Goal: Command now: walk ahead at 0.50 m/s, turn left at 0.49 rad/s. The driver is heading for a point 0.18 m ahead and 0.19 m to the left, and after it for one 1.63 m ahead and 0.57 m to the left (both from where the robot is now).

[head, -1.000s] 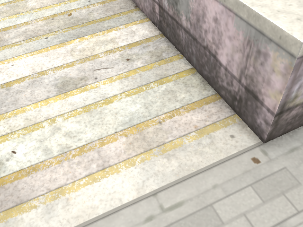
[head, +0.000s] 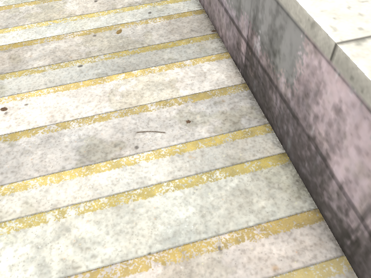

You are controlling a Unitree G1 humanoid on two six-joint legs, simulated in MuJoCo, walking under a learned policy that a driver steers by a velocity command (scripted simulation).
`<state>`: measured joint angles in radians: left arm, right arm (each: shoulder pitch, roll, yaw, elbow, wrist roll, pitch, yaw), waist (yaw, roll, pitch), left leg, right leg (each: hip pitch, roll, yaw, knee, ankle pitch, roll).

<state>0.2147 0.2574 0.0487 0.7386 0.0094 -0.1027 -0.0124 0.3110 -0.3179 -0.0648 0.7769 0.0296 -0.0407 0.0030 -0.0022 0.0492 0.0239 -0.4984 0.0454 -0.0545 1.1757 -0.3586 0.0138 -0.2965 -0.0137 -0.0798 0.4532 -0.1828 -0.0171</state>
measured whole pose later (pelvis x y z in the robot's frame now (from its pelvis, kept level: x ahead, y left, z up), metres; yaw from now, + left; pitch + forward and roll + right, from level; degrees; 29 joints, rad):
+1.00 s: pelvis +0.53 +0.14 +0.00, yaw +32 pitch +1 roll -1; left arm 0.19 0.27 0.06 0.75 0.00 -0.11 -0.03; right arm 0.32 -0.29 -0.05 0.73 0.02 -0.04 -0.01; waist -0.01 0.03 0.01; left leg -0.40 -0.04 -0.10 1.17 -0.40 0.03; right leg -0.32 0.05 -0.01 0.47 -0.17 -0.04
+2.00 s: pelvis +0.98 +0.45 -0.01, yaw +33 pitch +2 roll +0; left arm 0.13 0.28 0.04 0.75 0.00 -0.08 -0.04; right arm 0.36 -0.29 -0.03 0.86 0.03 -0.07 0.01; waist -0.02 0.01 0.03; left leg -0.30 -0.01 -0.05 1.13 -0.44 0.03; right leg -0.40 0.02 -0.04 0.53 -0.16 -0.06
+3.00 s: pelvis +1.36 +0.66 -0.01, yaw +8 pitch +2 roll +1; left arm 0.17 0.30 0.07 0.63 0.00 0.02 -0.01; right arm 0.08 -0.31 -0.06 0.81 0.00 -0.02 -0.02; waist 0.01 0.02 0.08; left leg -0.48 0.02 -0.03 1.16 -0.48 -0.04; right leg -0.43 0.06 0.02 0.50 -0.10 -0.07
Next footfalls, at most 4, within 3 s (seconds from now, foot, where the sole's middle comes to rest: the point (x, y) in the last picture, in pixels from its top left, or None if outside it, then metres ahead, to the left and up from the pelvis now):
0.36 left None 0.33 0.18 -0.78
0.86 right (176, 230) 0.66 0.10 -0.78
1.36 left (87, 210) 0.75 0.46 -0.78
1.90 right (107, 138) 1.13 0.43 -0.78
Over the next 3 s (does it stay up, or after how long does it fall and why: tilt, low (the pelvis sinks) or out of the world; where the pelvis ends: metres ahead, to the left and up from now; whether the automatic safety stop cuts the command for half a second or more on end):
stays up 1.36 0.66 -0.01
